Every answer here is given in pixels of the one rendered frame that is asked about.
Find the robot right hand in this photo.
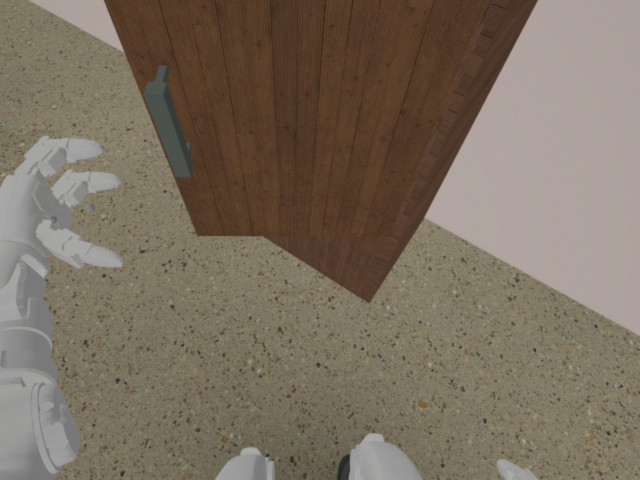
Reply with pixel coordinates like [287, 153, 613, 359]
[497, 459, 538, 480]

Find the left robot forearm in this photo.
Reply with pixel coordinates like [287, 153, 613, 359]
[0, 240, 58, 395]

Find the left robot shin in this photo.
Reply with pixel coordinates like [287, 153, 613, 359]
[240, 447, 262, 455]

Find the robot left upper arm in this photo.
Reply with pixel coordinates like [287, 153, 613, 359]
[0, 383, 80, 480]

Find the robot left hand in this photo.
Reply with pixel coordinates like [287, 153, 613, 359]
[0, 136, 124, 269]

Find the handle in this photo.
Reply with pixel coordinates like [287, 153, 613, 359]
[144, 65, 193, 177]

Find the cupboard door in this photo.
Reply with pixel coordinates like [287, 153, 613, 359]
[104, 0, 487, 237]

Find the robot right thigh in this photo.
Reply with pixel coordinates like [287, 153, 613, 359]
[350, 441, 424, 480]

